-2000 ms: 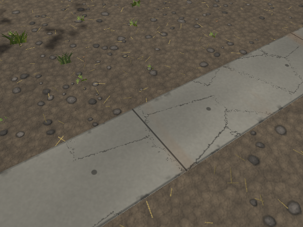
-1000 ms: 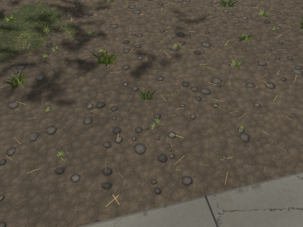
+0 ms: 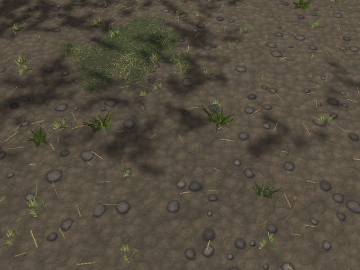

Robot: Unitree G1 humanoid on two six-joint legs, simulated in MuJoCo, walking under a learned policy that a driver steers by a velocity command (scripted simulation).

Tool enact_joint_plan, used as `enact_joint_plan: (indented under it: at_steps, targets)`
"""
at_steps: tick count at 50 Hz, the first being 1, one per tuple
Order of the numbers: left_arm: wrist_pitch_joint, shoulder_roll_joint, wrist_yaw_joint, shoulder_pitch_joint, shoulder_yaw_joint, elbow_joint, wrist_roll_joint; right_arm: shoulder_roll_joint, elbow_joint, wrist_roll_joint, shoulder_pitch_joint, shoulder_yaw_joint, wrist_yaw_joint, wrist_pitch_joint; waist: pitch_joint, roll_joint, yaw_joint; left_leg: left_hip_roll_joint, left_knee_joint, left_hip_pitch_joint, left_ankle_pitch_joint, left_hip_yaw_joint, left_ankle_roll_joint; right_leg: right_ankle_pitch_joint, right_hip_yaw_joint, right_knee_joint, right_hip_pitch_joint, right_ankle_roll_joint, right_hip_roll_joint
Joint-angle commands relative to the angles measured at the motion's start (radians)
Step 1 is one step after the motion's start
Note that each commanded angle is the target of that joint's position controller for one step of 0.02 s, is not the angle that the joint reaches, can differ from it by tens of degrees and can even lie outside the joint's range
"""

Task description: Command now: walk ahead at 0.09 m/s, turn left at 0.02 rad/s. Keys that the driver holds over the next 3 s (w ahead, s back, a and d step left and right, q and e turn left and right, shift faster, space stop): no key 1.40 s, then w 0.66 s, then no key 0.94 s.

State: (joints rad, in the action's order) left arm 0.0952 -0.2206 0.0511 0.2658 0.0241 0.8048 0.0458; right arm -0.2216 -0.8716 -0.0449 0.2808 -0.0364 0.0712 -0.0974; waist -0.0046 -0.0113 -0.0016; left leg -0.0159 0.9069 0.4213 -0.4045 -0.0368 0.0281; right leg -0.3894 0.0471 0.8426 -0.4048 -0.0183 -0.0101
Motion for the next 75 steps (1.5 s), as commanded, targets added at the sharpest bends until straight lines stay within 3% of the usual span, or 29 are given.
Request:
enact_joint_plan:
  at_steps: [1,2,3,4,5,6,7,8,9,10,11,12,13,15,16,17,18,20,23,28,35,51,70,71,72,73,74,75]
  targets:
    - [0.027,-0.146,-0.026,0.03,0.031,-0.072,0.002,-0.108,0.134,0.006,-0.006,-0.038,-0.015,-0.009,0.129,-0.113,0.008,0.013,0.461,0.335,-0.285,0.147,-0.054,1.041,-0.474,-0.321,0.318,-0.371,-0.352]
    - [0.041,-0.122,-0.025,0.034,0.026,-0.049,-0.003,-0.099,0.159,0.0,-0.016,-0.035,-0.04,0.004,0.139,-0.056,0.0,0.054,0.489,0.431,-0.244,0.192,-0.078,0.931,-0.48,-0.282,0.311,-0.343,-0.368]
    - [0.038,-0.042,-0.02,-0.011,-0.006,-0.039,-0.01,-0.078,0.164,-0.022,-0.016,-0.023,-0.049,0.024,0.112,-0.067,-0.016,0.11,0.389,0.5,-0.157,0.26,-0.116,0.697,-0.549,-0.255,0.246,-0.303,-0.372]
    - [0.028,0.032,-0.028,-0.02,-0.038,-0.033,-0.005,-0.036,0.12,-0.057,0.011,-0.004,-0.042,0.035,0.09,0.05,-0.015,0.13,0.32,0.418,0.082,0.216,-0.128,0.688,-0.411,-0.161,0.143,-0.246,-0.275]
    - [0.02,0.006,-0.021,-0.06,-0.044,-0.047,-0.003,0.018,0.094,-0.066,0.079,0.011,-0.029,0.037,0.113,0.014,-0.067,0.105,0.291,0.22,0.171,0.129,-0.138,0.715,-0.264,-0.133,-0.035,-0.2,-0.188]
    - [0.01,-0.057,-0.006,-0.129,-0.034,-0.058,0.008,0.022,0.074,-0.053,0.151,0.011,-0.014,0.038,0.1,-0.031,-0.123,0.081,0.289,-0.008,0.242,0.049,-0.136,0.667,-0.161,-0.164,-0.254,-0.161,-0.12]
    - [0.009,-0.105,0.011,-0.191,-0.028,-0.067,0.003,0.001,0.071,-0.039,0.213,-0.002,-0.01,0.041,0.073,-0.033,-0.176,0.044,0.264,-0.189,0.297,-0.038,-0.132,0.598,-0.085,-0.184,-0.408,-0.12,-0.069]
    - [0.017,-0.121,0.022,-0.266,-0.032,-0.091,-0.016,-0.033,0.048,-0.009,0.3,-0.022,-0.004,0.039,0.072,-0.008,-0.238,-0.004,0.184,-0.359,0.375,-0.115,-0.142,0.588,-0.022,-0.14,-0.479,-0.069,-0.036]
    - [0.022,-0.107,0.032,-0.275,-0.035,-0.106,-0.03,-0.073,0.038,0.016,0.327,-0.035,-0.001,0.025,0.075,0.059,-0.24,-0.039,0.009,-0.405,0.448,-0.136,-0.133,0.606,0.027,-0.052,-0.413,-0.02,-0.009]
    - [0.007,-0.077,0.046,-0.078,-0.026,-0.074,-0.034,-0.144,0.121,0.066,0.088,-0.021,0.014,0.005,0.12,0.137,-0.035,0.036,-0.161,-0.281,0.694,0.052,-0.041,0.399,0.044,-0.037,-0.21,0.046,0.001]
    - [-0.013,-0.12,0.033,0.099,0.0,-0.032,-0.044,-0.206,0.203,0.083,-0.151,-0.023,0.025,0.0,0.105,0.148,0.105,0.095,-0.281,-0.068,0.601,0.199,0.052,0.19,0.029,-0.052,-0.013,0.066,-0.013]
    - [-0.013,-0.161,0.019,0.079,0.017,-0.039,-0.049,-0.161,0.237,0.084,-0.247,-0.011,0.021,-0.01,0.116,0.019,0.116,0.08,-0.266,-0.035,0.606,0.143,0.026,0.298,0.025,-0.057,0.064,0.058,-0.032]
    - [-0.014,-0.16,0.006,0.029,0.025,-0.061,-0.043,-0.152,0.238,0.081,-0.217,-0.007,0.014,-0.016,0.16,0.009,0.095,0.063,-0.263,-0.083,0.593,0.098,-0.007,0.361,0.016,-0.081,0.092,0.046,-0.04]
    - [-0.013,-0.098,0.01,-0.011,0.01,-0.074,-0.049,-0.127,0.226,0.083,-0.186,0.002,0.009,-0.01,0.14,0.032,0.085,0.059,-0.266,-0.063,0.611,0.103,-0.035,0.412,0.002,-0.141,0.15,0.061,-0.057]
    - [-0.015,-0.097,0.019,-0.004,0.011,-0.065,-0.051,-0.134,0.215,0.075,-0.168,-0.002,0.005,0.003,0.109,0.013,0.075,0.058,-0.272,-0.075,0.615,0.097,-0.031,0.431,0.006,-0.171,0.154,0.064,-0.045]
    - [-0.017,-0.117,0.028,-0.04,0.015,-0.08,-0.06,-0.139,0.2,0.067,-0.102,-0.009,-0.003,0.012,0.12,-0.024,0.032,0.051,-0.289,-0.118,0.571,0.07,-0.04,0.451,0.003,-0.185,0.158,0.058,-0.043]
    - [-0.022,-0.11,0.029,-0.063,0.018,-0.092,-0.051,-0.146,0.183,0.062,-0.058,-0.012,-0.007,0.021,0.116,-0.001,0.025,0.041,-0.305,-0.134,0.537,0.055,-0.039,0.435,0.004,-0.202,0.172,0.055,-0.047]
    - [-0.034,-0.117,0.024,-0.062,0.026,-0.096,-0.045,-0.12,0.189,0.051,-0.065,-0.008,-0.006,0.028,0.116,0.003,0.031,0.04,-0.321,-0.164,0.576,0.044,-0.027,0.405,0.013,-0.233,0.187,0.069,-0.043]
    - [-0.045,-0.12,0.014,-0.066,0.031,-0.113,-0.04,-0.124,0.205,0.06,-0.081,-0.011,0.003,0.032,0.114,0.023,0.036,0.047,-0.363,-0.179,0.582,0.046,-0.017,0.373,0.023,-0.262,0.212,0.075,-0.042]
    - [-0.057,-0.131,0.007,-0.062,0.037,-0.123,-0.038,-0.137,0.229,0.058,-0.101,-0.016,0.008,0.036,0.091,0.018,0.03,0.038,-0.394,-0.223,0.539,0.028,-0.012,0.349,0.029,-0.317,0.184,0.073,-0.045]
    - [-0.066,-0.125,0.003,-0.028,0.035,-0.116,-0.036,-0.144,0.243,0.058,-0.098,-0.016,0.009,0.045,0.072,0.017,0.028,0.031,-0.433,-0.264,0.517,0.024,-0.009,0.326,0.035,-0.361,0.17,0.079,-0.047]
    - [-0.102,-0.078,-0.001,0.064,0.03,-0.085,-0.024,-0.11,0.216,0.058,-0.055,-0.007,0.015,0.06,0.016,0.01,0.048,0.018,-0.519,-0.241,0.382,0.033,-0.001,0.226,0.043,-0.41,0.184,0.084,-0.037]
    - [-0.118,-0.039,0.001,0.08,0.024,-0.046,-0.03,-0.074,0.158,0.058,0.008,-0.005,0.011,0.09,-0.002,-0.004,0.036,-0.002,-0.566,-0.299,0.443,0.011,-0.018,0.265,0.04,-0.484,0.2,0.086,-0.029]
    - [-0.12,-0.076,-0.009,0.105,0.04,-0.039,-0.019,-0.114,0.148,0.047,0.042,-0.024,0.001,0.093,-0.009,0.0,0.03,-0.006,-0.576,-0.293,0.298,0.011,0.012,0.154,0.049,-0.473,0.192,0.064,-0.02]
    - [-0.119,-0.119,-0.025,0.122,0.061,-0.04,0.007,-0.171,0.142,0.023,0.078,-0.051,-0.016,0.093,-0.035,0.014,0.018,0.006,-0.593,-0.268,0.021,0.03,0.064,-0.027,0.063,-0.43,0.162,0.025,-0.008]
    - [-0.114,-0.11,-0.04,0.153,0.067,-0.039,0.033,-0.179,0.14,0.005,0.097,-0.061,-0.033,0.083,-0.067,0.055,0.018,0.061,-0.625,-0.221,-0.18,0.09,0.117,-0.085,0.08,-0.347,0.142,-0.005,0.001]
    - [-0.103,-0.067,-0.052,0.174,0.059,-0.041,0.05,-0.156,0.149,-0.015,0.091,-0.058,-0.053,0.061,-0.077,0.13,0.01,0.155,-0.676,-0.158,-0.216,0.19,0.178,-0.023,0.104,-0.139,0.156,-0.015,0.028]
    - [-0.085,-0.019,-0.057,0.135,0.041,-0.068,0.07,-0.108,0.162,-0.032,0.091,-0.037,-0.068,0.033,-0.089,0.185,-0.011,0.307,-0.711,-0.12,-0.172,0.346,0.264,-0.012,0.007,0.069,0.106,-0.047,-0.009]
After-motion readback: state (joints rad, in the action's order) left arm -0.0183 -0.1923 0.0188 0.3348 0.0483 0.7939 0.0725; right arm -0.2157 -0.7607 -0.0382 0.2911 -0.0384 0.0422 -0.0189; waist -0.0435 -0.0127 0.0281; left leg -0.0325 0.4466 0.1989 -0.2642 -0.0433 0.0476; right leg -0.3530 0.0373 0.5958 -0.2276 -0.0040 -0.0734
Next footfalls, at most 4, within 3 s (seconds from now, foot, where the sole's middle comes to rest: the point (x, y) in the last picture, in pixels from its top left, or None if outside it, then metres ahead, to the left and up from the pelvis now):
1.70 right None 0.01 -0.10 -0.74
2.08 left None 0.38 0.05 -0.93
2.42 right None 0.50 -0.20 -0.93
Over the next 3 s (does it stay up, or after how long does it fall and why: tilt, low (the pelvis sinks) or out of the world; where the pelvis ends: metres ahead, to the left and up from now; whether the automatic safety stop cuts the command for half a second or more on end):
stays up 0.40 -0.10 -0.16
